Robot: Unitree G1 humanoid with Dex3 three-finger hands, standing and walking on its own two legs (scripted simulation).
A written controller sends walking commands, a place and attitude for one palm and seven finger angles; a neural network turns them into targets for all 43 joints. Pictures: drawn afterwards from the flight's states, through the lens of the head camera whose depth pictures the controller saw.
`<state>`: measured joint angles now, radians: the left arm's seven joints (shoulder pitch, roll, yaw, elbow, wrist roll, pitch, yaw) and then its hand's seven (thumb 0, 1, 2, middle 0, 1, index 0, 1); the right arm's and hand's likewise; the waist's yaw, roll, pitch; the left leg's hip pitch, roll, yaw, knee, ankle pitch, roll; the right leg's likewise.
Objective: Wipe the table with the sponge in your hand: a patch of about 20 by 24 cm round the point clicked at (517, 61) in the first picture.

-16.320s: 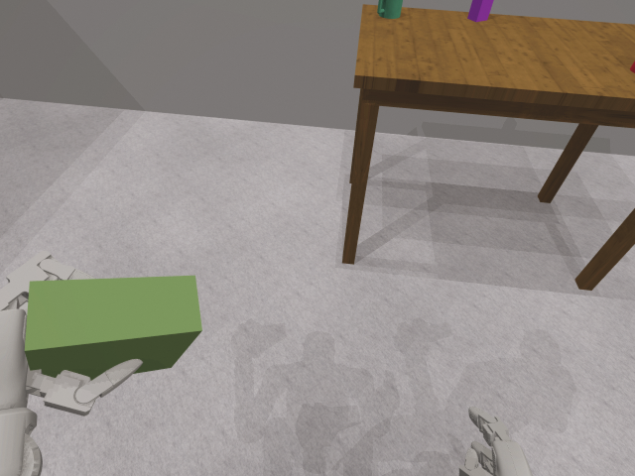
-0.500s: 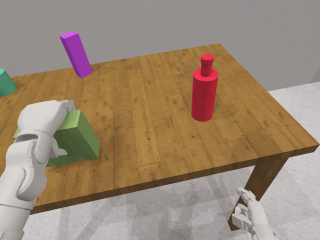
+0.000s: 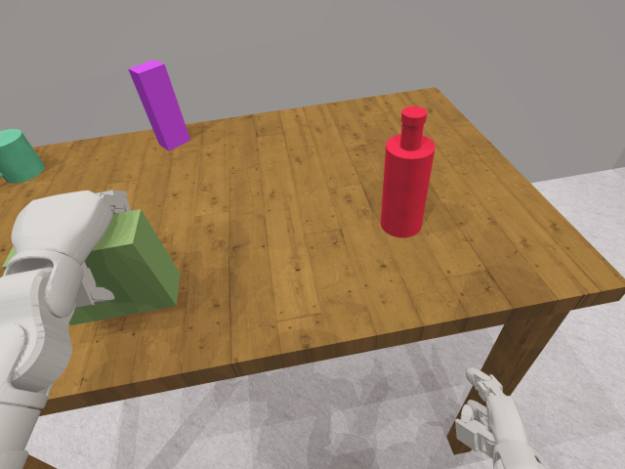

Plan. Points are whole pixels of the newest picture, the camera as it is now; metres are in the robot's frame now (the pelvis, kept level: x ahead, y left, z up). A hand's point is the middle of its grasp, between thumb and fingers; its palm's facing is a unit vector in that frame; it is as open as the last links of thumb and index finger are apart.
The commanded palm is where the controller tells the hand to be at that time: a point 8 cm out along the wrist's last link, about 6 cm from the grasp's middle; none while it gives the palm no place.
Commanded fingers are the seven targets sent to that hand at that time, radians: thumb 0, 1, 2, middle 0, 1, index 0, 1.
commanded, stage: move the sponge above the wiping area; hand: left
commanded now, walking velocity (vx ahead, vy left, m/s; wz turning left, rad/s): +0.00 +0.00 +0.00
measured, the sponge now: (112, 280) +0.27 +0.32 +0.12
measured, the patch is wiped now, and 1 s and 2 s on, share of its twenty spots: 0.00 0.00 0.00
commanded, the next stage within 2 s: lower the sponge onto the table in 0.66 s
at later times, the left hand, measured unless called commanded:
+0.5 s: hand (88, 257) +0.26 +0.31 +0.17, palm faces +0.08 -0.02 -1.00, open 9.9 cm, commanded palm +0.23 +0.30 +0.24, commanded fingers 0.00 0.10 1.30 -1.20 -1.60 -1.20 -1.60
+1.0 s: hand (105, 261) +0.26 +0.30 +0.17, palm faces +0.02 -0.01 -1.00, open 9.9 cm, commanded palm +0.23 +0.29 +0.25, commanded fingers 0.00 0.10 1.30 -1.20 -1.60 -1.20 -1.60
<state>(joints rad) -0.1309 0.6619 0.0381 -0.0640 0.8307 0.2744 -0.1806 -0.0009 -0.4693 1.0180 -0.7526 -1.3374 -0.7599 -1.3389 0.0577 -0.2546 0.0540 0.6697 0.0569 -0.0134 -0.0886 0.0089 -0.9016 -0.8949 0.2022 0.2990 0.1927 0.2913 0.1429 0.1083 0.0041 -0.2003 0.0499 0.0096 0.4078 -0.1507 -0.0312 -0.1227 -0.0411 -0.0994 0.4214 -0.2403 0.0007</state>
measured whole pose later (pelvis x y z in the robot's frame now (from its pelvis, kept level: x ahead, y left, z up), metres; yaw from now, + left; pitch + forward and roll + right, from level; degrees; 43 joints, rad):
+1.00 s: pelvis -0.01 +0.00 +0.00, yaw +0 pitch -4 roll +0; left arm -0.17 0.64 -0.03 -0.06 0.85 0.31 -0.24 0.00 -0.47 1.02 -0.75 -1.34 -0.76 -1.34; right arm 0.06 -0.26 0.06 0.66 0.06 -0.02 -0.09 0.01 -0.90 -0.89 0.20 0.30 0.21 0.30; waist 0.14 0.12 -0.01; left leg -0.21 0.05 0.00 0.41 -0.14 -0.03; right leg -0.14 -0.04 -0.10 0.45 -0.24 0.00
